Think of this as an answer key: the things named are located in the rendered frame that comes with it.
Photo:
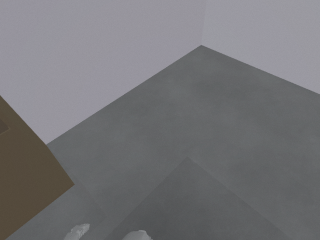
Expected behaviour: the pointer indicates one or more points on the cabinet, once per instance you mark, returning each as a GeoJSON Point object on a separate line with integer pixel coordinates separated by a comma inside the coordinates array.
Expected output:
{"type": "Point", "coordinates": [31, 178]}

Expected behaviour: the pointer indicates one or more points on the left robot hand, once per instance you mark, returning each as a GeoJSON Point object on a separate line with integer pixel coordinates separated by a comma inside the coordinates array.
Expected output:
{"type": "Point", "coordinates": [77, 232]}

